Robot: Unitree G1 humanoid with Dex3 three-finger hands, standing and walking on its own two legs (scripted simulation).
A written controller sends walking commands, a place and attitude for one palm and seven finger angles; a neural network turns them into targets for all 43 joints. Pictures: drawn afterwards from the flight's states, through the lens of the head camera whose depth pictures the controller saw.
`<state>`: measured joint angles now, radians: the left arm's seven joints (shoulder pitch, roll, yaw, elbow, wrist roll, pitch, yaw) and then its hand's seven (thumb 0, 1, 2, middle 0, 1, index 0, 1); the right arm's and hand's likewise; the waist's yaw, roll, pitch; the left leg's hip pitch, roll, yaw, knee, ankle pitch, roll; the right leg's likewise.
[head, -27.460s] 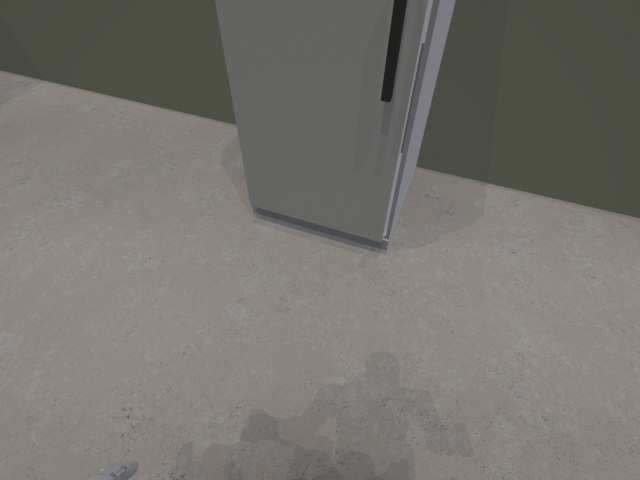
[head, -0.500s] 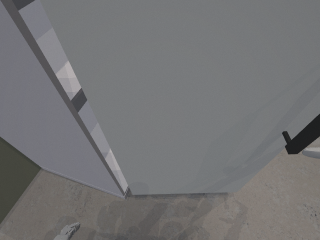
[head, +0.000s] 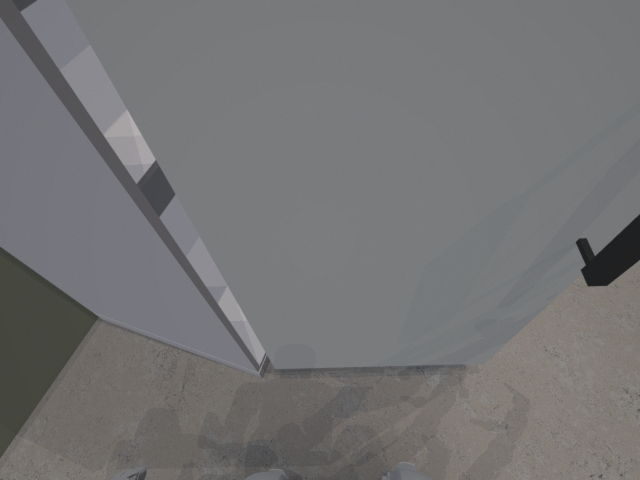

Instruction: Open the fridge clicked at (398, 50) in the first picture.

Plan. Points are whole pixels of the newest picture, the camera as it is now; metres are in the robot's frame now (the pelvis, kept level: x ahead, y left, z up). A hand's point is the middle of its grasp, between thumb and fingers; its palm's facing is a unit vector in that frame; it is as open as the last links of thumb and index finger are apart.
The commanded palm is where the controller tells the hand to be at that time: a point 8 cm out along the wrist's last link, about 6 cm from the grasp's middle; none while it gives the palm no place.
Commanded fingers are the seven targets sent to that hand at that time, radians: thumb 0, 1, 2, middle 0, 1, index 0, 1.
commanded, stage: slip the hand off the handle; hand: right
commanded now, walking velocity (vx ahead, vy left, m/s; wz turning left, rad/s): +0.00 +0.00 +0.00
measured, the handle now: out of the picture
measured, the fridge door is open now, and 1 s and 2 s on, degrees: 70 70 70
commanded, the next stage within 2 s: draw the hand back to the body in 0.70 s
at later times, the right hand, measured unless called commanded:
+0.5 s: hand out of the picture +0.30 -0.43 +0.10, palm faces +0.51 +0.81 -0.28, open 14.7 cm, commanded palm +0.25 -0.45 +0.12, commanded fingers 0.00 0.55 -0.20 0.25 1.15 0.25 1.15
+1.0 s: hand out of the picture +0.26 -0.37 +0.12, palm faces +0.25 +0.96 -0.09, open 14.7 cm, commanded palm +0.20 -0.42 +0.13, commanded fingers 0.00 0.55 -0.20 0.25 1.15 0.25 1.15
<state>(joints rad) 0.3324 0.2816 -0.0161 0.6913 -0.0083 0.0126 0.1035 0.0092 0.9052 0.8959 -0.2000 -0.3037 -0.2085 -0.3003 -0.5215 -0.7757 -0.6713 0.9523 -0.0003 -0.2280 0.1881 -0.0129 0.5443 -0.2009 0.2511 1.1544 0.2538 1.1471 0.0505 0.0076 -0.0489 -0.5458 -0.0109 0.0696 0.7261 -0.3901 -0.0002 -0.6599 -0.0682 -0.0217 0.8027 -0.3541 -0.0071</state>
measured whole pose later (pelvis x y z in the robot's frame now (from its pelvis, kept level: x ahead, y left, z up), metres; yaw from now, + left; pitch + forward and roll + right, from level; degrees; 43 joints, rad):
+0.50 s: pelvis -0.01 -0.01 +0.00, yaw -1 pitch +9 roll +3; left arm 0.28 0.26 -0.03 0.64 -0.02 -0.03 0.13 0.01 0.90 0.90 -0.20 -0.30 -0.21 -0.30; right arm -0.22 -0.66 -0.67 0.62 0.10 -0.18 0.19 -0.01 0.54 -0.20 0.25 1.15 0.25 1.15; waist 0.01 0.00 -0.06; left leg -0.49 0.00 0.07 0.72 -0.39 -0.02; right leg -0.62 -0.06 -0.02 0.81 -0.36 -0.02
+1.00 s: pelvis +0.00 +0.00 +0.01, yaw -3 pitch +5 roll +3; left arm 0.25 0.28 -0.04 0.66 -0.06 -0.13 0.16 0.01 0.90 0.90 -0.20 -0.30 -0.21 -0.30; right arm -0.10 -0.62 -0.62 0.51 0.35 -0.09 0.53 -0.01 0.54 -0.20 0.25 1.15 0.25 1.15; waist -0.02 -0.02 -0.03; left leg -0.36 0.00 0.11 0.64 -0.37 0.00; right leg -0.50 -0.05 0.01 0.73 -0.33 0.00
